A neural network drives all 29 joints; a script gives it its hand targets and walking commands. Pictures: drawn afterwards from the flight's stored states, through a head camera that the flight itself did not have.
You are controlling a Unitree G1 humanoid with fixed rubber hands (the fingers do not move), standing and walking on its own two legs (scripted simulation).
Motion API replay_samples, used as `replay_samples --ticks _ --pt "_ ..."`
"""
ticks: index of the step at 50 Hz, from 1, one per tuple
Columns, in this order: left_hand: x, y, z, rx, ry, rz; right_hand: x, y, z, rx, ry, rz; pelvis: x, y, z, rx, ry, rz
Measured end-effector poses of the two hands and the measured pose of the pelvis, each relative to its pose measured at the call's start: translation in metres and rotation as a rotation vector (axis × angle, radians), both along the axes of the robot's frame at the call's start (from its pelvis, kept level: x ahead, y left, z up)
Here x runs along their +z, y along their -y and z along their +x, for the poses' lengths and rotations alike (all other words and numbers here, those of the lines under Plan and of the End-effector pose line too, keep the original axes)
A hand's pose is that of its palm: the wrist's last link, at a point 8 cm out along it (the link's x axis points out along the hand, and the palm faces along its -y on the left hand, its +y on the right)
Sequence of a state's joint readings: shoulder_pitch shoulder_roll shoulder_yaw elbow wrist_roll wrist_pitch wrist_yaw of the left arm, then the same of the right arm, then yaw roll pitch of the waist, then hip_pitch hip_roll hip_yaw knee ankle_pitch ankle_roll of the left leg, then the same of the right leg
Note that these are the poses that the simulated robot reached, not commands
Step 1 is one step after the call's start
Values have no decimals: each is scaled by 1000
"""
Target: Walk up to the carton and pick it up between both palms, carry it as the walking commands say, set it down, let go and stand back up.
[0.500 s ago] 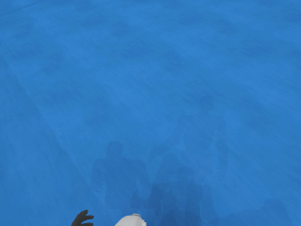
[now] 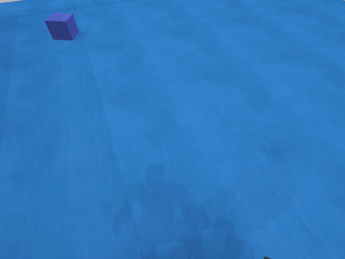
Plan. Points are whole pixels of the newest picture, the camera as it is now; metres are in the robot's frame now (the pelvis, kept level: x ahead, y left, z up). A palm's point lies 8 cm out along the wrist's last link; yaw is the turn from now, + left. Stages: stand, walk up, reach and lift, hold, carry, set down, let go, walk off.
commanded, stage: walk up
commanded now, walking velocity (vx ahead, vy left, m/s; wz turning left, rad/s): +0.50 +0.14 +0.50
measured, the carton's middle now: (62, 26) +2.43 +1.38 -0.66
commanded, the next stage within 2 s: none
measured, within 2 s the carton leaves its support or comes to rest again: neither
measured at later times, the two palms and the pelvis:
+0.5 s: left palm out of the picture +0.08 +0.35 -0.16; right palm (214, 196) +0.31 -0.10 -0.13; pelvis +0.16 +0.12 -0.01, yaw +15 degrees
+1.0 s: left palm (59, 144) +0.46 +0.42 -0.12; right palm (202, 159) +0.45 -0.07 -0.16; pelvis +0.42 +0.17 -0.01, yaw +22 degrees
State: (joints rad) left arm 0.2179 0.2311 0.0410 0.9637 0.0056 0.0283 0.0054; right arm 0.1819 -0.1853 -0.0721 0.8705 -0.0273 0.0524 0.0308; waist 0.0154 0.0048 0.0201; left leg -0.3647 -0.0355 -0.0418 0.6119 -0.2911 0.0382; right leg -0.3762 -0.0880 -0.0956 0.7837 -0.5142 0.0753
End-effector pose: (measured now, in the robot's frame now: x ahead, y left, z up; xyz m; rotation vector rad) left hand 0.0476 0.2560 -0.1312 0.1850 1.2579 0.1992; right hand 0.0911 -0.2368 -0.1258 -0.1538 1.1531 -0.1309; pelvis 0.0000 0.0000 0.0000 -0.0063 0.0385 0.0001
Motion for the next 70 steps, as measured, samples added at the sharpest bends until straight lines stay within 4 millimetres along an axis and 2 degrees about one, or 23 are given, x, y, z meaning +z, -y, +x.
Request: replay_samples --ticks 2,4,11,17,19,21,24,28,31,35,39,43,45,46,48,50,53,57,61,63,66,68,70 --pt "4 -2 5 18 62 25 -10 -4 9 38 -4 25 -5 2 5 19 -1 6" --pt "6 -6 2 49 96 49 -15 -9 22 90 -10 31 -8 0 10 44 2 5" --pt "13 -13 -45 176 -52 23 6 -45 97 186 65 77 7 -23 53 118 25 14" --pt "-1 -27 -62 282 -194 -67 12 -89 175 295 62 34 2 -65 103 182 20 17" --pt "-14 -38 -59 305 -236 -99 6 -105 203 312 82 -2 -10 -85 120 196 15 14" --pt "-24 -53 -46 304 -267 -124 1 -120 222 306 105 -31 -18 -101 133 213 16 23" --pt "-27 -84 8 281 -187 -115 0 -136 224 295 66 -52 -14 -117 152 248 21 17" --pt "-14 -125 110 250 27 -67 2 -151 211 272 -48 -53 -1 -132 185 279 30 25" --pt "2 -144 186 212 155 -48 2 -161 204 244 -111 -31 6 -142 212 296 38 34" --pt "25 -158 276 152 274 -32 0 -171 202 205 -184 1 10 -152 253 312 48 43" --pt "37 -162 355 103 340 -19 -7 -174 214 160 -259 24 8 -157 300 325 47 52" --pt "37 -163 423 86 379 4 -21 -168 242 132 -340 31 -3 -159 356 342 34 54" --pt "33 -163 444 104 397 25 -31 -165 264 151 -384 26 -11 -159 379 358 31 37" --pt "30 -164 446 120 392 30 -33 -163 280 165 -392 19 -12 -160 387 366 29 32" --pt "23 -165 438 167 342 33 -34 -163 318 199 -368 2 -11 -163 404 373 29 29" --pt "16 -164 417 221 248 32 -33 -166 364 234 -312 -11 -7 -169 418 382 37 23" --pt "8 -160 373 304 86 13 -27 -180 434 284 -207 -18 -1 -180 437 391 49 18" --pt "6 -154 315 414 -102 -36 -9 -219 518 370 -89 -16 6 -200 461 403 55 20" --pt "9 -156 275 519 -231 -87 8 -275 584 475 -19 -11 11 -229 483 423 52 12" --pt "8 -163 266 562 -272 -111 14 -308 611 523 10 -9 10 -248 494 432 48 0" --pt "-3 -185 265 598 -303 -150 16 -357 646 569 71 -16 1 -283 513 438 38 -23" --pt "-16 -206 274 589 -310 -174 13 -385 661 574 118 -26 -8 -303 523 446 29 -12" --pt "-22 -233 298 571 -280 -173 14 -404 663 562 127 -26 -7 -317 532 447 28 -7"
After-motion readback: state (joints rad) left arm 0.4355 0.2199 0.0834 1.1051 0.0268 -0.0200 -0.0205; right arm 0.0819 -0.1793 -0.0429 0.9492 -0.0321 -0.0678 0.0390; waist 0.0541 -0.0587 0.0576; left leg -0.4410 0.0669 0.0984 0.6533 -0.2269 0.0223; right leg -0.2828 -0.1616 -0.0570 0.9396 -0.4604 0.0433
